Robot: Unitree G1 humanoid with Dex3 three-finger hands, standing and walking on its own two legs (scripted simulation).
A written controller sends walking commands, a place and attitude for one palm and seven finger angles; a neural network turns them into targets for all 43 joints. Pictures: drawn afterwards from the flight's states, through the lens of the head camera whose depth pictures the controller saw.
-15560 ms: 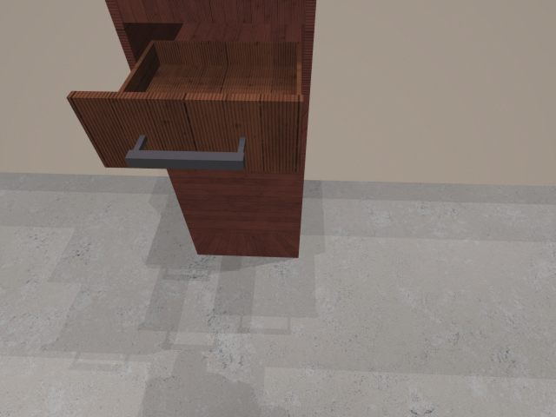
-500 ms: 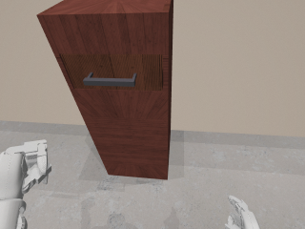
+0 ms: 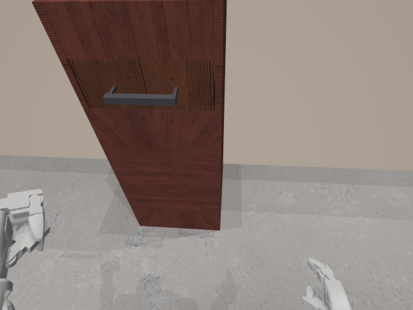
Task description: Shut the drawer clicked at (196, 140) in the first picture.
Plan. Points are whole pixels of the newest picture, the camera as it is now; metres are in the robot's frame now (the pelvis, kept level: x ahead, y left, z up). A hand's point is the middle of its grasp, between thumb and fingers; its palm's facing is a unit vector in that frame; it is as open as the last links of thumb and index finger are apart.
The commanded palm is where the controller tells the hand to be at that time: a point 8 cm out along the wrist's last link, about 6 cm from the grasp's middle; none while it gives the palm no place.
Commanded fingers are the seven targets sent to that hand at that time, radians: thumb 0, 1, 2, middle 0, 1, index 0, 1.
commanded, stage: step back with the hand held close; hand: left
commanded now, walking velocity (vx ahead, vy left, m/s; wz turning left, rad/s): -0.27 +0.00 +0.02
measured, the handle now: (142, 94) +0.62 +0.23 +0.09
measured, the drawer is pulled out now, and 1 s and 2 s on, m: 0.00 0.00 0.00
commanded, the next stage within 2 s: stop stepping back and stand still in 1.20 s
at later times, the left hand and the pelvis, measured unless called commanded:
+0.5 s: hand (21, 261) +0.15 +0.26 +0.15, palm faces +0.35 -0.81 -0.47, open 3.2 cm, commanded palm +0.08 +0.30 +0.17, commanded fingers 0.00 0.90 0.90 -1.40 -1.60 -1.40 -1.60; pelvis -0.05 +0.02 -0.02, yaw +0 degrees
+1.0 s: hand out of the picture +0.08 +0.23 +0.16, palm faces +0.35 -0.81 -0.47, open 3.2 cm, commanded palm +0.01 +0.29 +0.17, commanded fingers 0.00 0.90 0.90 -1.40 -1.60 -1.40 -1.60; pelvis -0.11 +0.00 -0.02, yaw +2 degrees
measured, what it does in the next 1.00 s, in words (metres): walks backwards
